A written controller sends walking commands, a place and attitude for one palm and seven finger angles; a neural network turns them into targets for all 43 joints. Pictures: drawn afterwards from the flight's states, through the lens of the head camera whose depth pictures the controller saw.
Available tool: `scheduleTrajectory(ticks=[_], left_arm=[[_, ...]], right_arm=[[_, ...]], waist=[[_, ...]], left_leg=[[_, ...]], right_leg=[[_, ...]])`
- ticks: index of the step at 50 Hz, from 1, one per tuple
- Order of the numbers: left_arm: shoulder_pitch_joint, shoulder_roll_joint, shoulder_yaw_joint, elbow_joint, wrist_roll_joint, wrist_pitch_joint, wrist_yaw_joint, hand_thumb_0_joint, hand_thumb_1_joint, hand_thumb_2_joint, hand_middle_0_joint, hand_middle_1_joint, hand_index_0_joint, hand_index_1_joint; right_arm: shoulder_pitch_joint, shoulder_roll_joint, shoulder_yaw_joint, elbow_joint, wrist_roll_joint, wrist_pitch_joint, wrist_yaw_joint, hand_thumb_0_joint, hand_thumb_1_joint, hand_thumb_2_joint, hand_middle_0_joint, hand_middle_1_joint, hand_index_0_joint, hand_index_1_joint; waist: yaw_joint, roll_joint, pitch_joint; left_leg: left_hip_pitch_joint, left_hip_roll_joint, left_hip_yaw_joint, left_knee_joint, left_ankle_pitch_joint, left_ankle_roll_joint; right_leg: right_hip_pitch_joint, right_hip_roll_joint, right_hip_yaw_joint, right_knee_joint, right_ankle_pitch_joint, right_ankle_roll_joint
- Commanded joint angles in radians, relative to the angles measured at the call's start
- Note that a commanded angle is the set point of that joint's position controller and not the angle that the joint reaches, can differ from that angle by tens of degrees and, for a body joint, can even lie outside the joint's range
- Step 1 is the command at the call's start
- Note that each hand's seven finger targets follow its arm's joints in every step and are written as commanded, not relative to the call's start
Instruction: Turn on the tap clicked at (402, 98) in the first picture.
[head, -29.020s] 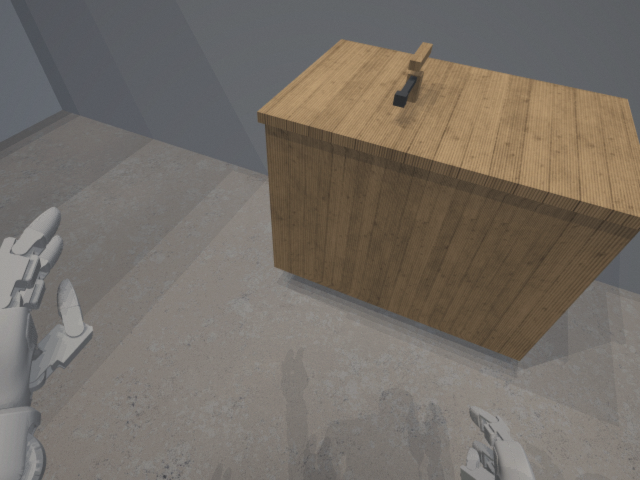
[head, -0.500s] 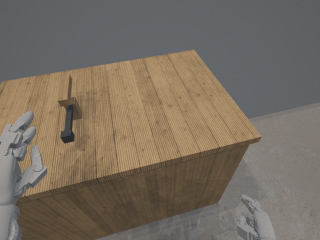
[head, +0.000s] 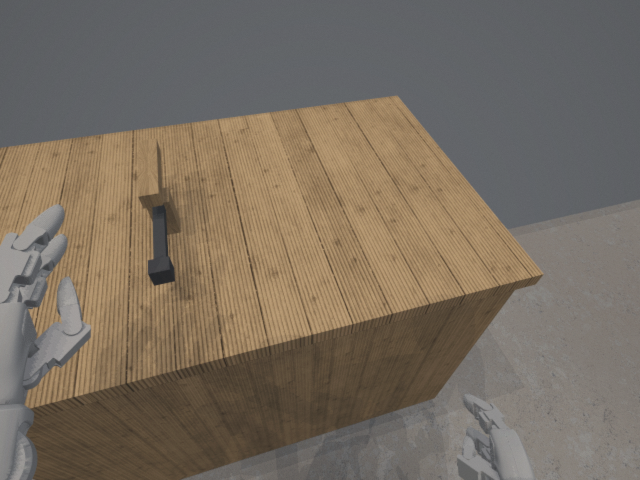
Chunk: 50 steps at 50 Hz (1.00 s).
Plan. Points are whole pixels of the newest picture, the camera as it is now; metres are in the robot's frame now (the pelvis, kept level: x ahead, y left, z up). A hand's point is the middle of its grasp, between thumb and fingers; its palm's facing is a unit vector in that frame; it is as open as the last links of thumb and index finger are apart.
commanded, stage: come to a stop and stand still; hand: left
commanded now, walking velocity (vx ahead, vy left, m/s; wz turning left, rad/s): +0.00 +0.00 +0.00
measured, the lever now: (161, 270) +0.36 +0.26 +0.03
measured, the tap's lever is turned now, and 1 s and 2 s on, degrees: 0 0 0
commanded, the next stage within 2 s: look again from close up in 0.16 s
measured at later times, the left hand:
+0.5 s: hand (117, 288) +0.25 +0.22 +0.16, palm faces +0.31 -0.87 -0.39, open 7.4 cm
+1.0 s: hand (94, 296) +0.25 +0.25 +0.14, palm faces +0.31 -0.86 -0.39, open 7.4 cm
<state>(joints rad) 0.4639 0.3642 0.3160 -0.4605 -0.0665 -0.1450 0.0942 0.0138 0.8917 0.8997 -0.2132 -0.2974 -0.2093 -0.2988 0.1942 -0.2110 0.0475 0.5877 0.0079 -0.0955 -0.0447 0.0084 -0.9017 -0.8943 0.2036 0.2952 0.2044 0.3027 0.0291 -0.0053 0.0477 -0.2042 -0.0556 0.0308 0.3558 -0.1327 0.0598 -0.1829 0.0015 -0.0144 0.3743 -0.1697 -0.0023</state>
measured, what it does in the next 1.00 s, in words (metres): stands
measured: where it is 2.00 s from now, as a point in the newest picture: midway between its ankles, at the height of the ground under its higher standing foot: outside the picture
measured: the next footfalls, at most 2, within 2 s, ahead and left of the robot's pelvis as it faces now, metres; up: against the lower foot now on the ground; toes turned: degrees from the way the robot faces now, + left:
none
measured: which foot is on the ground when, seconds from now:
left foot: down 0.00-1.00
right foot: down 0.00-1.00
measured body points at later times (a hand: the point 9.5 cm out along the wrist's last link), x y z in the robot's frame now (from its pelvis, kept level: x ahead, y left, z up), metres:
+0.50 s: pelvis +0.01 -0.01 +0.00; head +0.03 -0.01 +0.44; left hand +0.22 +0.27 +0.18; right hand +0.19 -0.24 -0.08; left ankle +0.04 +0.08 -0.74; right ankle +0.02 -0.12 -0.74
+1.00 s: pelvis +0.02 +0.01 +0.00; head +0.04 +0.03 +0.45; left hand +0.23 +0.30 +0.17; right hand +0.22 -0.20 -0.07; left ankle +0.04 +0.08 -0.74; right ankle +0.02 -0.12 -0.74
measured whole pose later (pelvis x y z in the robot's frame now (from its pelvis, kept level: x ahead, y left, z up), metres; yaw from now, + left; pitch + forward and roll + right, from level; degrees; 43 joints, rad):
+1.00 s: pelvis +0.02 +0.01 +0.00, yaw -1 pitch +0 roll -1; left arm 0.41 0.39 0.34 -0.40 -0.05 -0.22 0.06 0.01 0.89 0.90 -0.21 -0.30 -0.21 -0.30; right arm 0.17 -0.18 0.04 0.56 0.02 -0.10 -0.02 0.01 -0.90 -0.89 0.20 0.30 0.20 0.30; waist 0.03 -0.02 0.03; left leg -0.23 -0.04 0.05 0.45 -0.22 0.07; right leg -0.19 0.02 0.01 0.40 -0.22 0.01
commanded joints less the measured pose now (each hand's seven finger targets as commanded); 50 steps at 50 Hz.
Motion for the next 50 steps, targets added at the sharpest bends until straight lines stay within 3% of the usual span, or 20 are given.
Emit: scheduleTrajectory(ticks=[1,9,12,13,14,15,16,19,22,24,26,28,29,30,31,33,40,43,49,50], left_arm=[[-0.087,0.148,0.099,-0.219,0.006,-0.071,0.018,0.0,0.9,0.9,-0.2,-0.3,-0.2,-0.3],[-0.061,0.175,0.131,-0.242,-0.001,-0.072,0.018,0.0,0.9,0.9,-0.2,-0.3,-0.2,-0.3],[-0.049,0.147,0.113,-0.209,-0.008,-0.068,0.014,0.0,0.9,0.9,-0.2,-0.3,-0.2,-0.3],[-1.133,0.986,0.716,-0.439,0.178,-0.178,0.017,0.0,0.9,0.9,-0.2,-0.3,-0.2,-0.3],[-0.824,0.564,0.447,0.002,0.096,-0.141,0.002,0.0,0.9,0.9,-0.2,-0.3,-0.2,-0.3],[-0.595,0.39,0.33,-0.039,0.051,-0.138,-0.009,0.0,0.9,0.9,-0.2,-0.3,-0.2,-0.3],[-0.456,0.298,0.252,0.093,0.042,-0.128,-0.021,0.0,0.9,0.9,-0.2,-0.3,-0.2,-0.3],[-0.085,0.047,0.048,-0.01,-0.003,-0.12,-0.053,0.0,0.9,0.9,-0.2,-0.3,-0.2,-0.3],[-0.053,0.083,0.014,-0.167,0.012,-0.106,-0.048,0.0,0.9,0.9,-0.2,-0.3,-0.2,-0.3],[-0.06,0.212,0.149,-0.148,0.023,-0.102,-0.011,0.0,0.9,0.9,-0.2,-0.3,-0.2,-0.3],[-0.096,0.254,0.215,-0.148,0.017,-0.118,-0.002,0.0,0.9,0.9,-0.2,-0.3,-0.2,-0.3],[-0.152,0.257,0.232,-0.185,0.003,-0.139,-0.001,0.0,0.9,0.9,-0.2,-0.3,-0.2,-0.3],[-0.224,0.34,0.291,-0.269,0.014,-0.15,0.011,0.0,0.9,0.9,-0.2,-0.3,-0.2,-0.3],[-0.212,0.268,0.234,-0.257,0.0,-0.155,0.009,0.0,0.9,0.9,-0.2,-0.3,-0.2,-0.3],[-0.223,0.272,0.225,-0.298,0.0,-0.159,0.009,0.0,0.9,0.9,-0.2,-0.3,-0.2,-0.3],[-0.215,0.265,0.214,-0.326,0.003,-0.167,0.008,0.0,0.9,0.9,-0.2,-0.3,-0.2,-0.3],[-0.02,0.124,0.108,-0.167,0.012,-0.145,-0.004,0.0,0.9,0.9,-0.2,-0.3,-0.2,-0.3],[-0.056,0.162,0.139,-0.1,0.013,-0.133,-0.006,0.0,0.9,0.9,-0.2,-0.3,-0.2,-0.3],[-0.164,0.222,0.166,-0.198,0.017,-0.136,-0.008,0.0,0.9,0.9,-0.2,-0.3,-0.2,-0.3],[-0.178,0.18,0.121,-0.201,0.012,-0.139,-0.014,0.0,0.9,0.9,-0.2,-0.3,-0.2,-0.3]], right_arm=[[-0.116,-0.132,-0.056,-0.163,0.0,-0.056,-0.007,0.0,-0.9,-0.9,0.2,0.3,0.2,0.3],[-0.129,-0.128,-0.056,-0.162,-0.003,-0.053,-0.002,0.0,-0.9,-0.9,0.2,0.3,0.2,0.3],[-0.114,-0.128,-0.059,-0.164,-0.002,-0.048,-0.001,0.0,-0.9,-0.9,0.2,0.3,0.2,0.3],[0.022,-0.156,-0.071,-0.16,-0.042,-0.091,0.0,0.0,-0.9,-0.9,0.2,0.3,0.2,0.3],[-0.073,-0.077,-0.062,-0.071,0.016,-0.07,0.002,0.0,-0.9,-0.9,0.2,0.3,0.2,0.3],[-0.062,-0.085,-0.076,-0.111,-0.008,-0.06,0.019,0.0,-0.9,-0.9,0.2,0.3,0.2,0.3],[-0.05,-0.129,-0.094,-0.134,-0.007,-0.075,0.027,0.0,-0.9,-0.9,0.2,0.3,0.2,0.3],[-0.047,-0.106,-0.098,-0.159,0.033,-0.076,0.081,0.0,-0.9,-0.9,0.2,0.3,0.2,0.3],[-0.074,-0.111,-0.084,-0.19,0.038,-0.069,0.091,0.0,-0.9,-0.9,0.2,0.3,0.2,0.3],[-0.106,-0.113,-0.073,-0.187,0.035,-0.063,0.07,0.0,-0.9,-0.9,0.2,0.3,0.2,0.3],[-0.11,-0.102,-0.067,-0.206,0.023,-0.057,0.043,0.0,-0.9,-0.9,0.2,0.3,0.2,0.3],[-0.107,-0.09,-0.061,-0.207,0.022,-0.058,0.024,0.0,-0.9,-0.9,0.2,0.3,0.2,0.3],[-0.12,-0.102,-0.06,-0.2,0.021,-0.057,0.017,0.0,-0.9,-0.9,0.2,0.3,0.2,0.3],[-0.108,-0.092,-0.059,-0.201,0.016,-0.058,0.012,0.0,-0.9,-0.9,0.2,0.3,0.2,0.3],[-0.101,-0.092,-0.06,-0.207,0.021,-0.068,0.012,0.0,-0.9,-0.9,0.2,0.3,0.2,0.3],[-0.091,-0.093,-0.057,-0.197,0.017,-0.09,0.017,0.0,-0.9,-0.9,0.2,0.3,0.2,0.3],[-0.049,-0.118,-0.069,-0.149,0.008,-0.099,0.038,0.0,-0.9,-0.9,0.2,0.3,0.2,0.3],[-0.064,-0.118,-0.073,-0.149,0.013,-0.075,0.029,0.0,-0.9,-0.9,0.2,0.3,0.2,0.3],[-0.108,-0.104,-0.055,-0.18,0.016,-0.052,0.014,0.0,-0.9,-0.9,0.2,0.3,0.2,0.3],[-0.102,-0.107,-0.051,-0.184,0.008,-0.051,0.013,0.0,-0.9,-0.9,0.2,0.3,0.2,0.3]], waist=[[-0.004,0.092,-0.116],[-0.001,0.12,-0.149],[-0.005,0.07,-0.14],[-0.005,-0.12,-0.028],[0.0,0.088,-0.123],[0.001,0.034,-0.159],[0.013,0.093,-0.224],[0.023,0.094,-0.289],[0.013,0.02,-0.164],[0.017,-0.055,-0.1],[0.011,-0.145,-0.085],[-0.004,-0.091,-0.085],[-0.003,0.019,-0.117],[-0.006,0.092,-0.136],[-0.001,0.17,-0.158],[0.006,0.217,-0.196],[0.003,0.039,-0.22],[0.001,0.002,-0.16],[0.002,0.034,-0.165],[-0.002,0.051,-0.169]], left_leg=[[0.017,0.178,-0.197,-0.148,-0.128,-0.07],[0.08,0.165,-0.171,-0.105,0.013,-0.096],[0.071,0.159,-0.16,-0.076,0.03,-0.085],[-0.155,0.187,-0.096,0.087,0.021,-0.007],[0.03,0.198,-0.105,0.099,0.085,-0.034],[0.084,0.161,-0.11,0.04,0.107,-0.064],[0.098,0.133,-0.068,0.06,0.077,-0.058],[0.152,0.12,-0.05,0.084,0.121,-0.025],[0.032,0.135,-0.057,0.043,0.007,-0.03],[-0.002,0.126,-0.056,0.022,-0.083,-0.041],[-0.039,0.113,-0.067,0.045,-0.115,-0.036],[-0.025,0.108,-0.075,0.058,-0.109,-0.03],[-0.008,0.115,-0.075,0.049,-0.083,-0.031],[-0.027,0.122,-0.083,0.036,-0.087,-0.024],[-0.026,0.124,-0.08,0.035,-0.081,-0.02],[-0.01,0.121,-0.074,0.055,-0.026,-0.019],[0.104,0.141,-0.083,0.082,0.252,-0.034],[0.054,0.157,-0.103,0.039,0.182,-0.042],[0.051,0.154,-0.107,-0.008,0.097,-0.043],[0.038,0.153,-0.106,-0.015,0.069,-0.036]], right_leg=[[0.036,-0.048,0.046,-0.015,0.018,-0.016],[0.037,-0.058,0.046,-0.02,0.056,-0.026],[0.034,-0.066,0.052,-0.045,0.076,-0.028],[-0.052,-0.093,0.077,-0.049,0.01,-0.007],[-0.147,-0.154,0.036,0.008,-0.047,-0.059],[-0.054,-0.087,0.037,0.025,0.009,-0.058],[-0.013,-0.074,0.081,0.013,0.067,-0.058],[0.022,-0.077,0.104,0.024,0.186,-0.006],[0.025,-0.066,0.084,-0.009,0.098,0.003],[-0.022,-0.059,0.084,-0.042,-0.013,-0.01],[-0.036,-0.072,0.098,-0.067,-0.067,-0.019],[-0.057,-0.081,0.131,-0.07,-0.068,-0.029],[-0.036,-0.078,0.131,-0.037,-0.03,-0.032],[0.006,-0.073,0.119,-0.019,0.001,-0.03],[0.041,-0.067,0.125,-0.003,0.045,-0.029],[0.084,-0.066,0.117,0.009,0.12,-0.025],[0.029,-0.047,0.06,0.019,0.258,-0.015],[0.007,-0.048,0.057,0.002,0.186,-0.01],[0.024,-0.045,0.047,0.003,0.138,-0.013],[0.03,-0.046,0.044,-0.006,0.123,-0.012]])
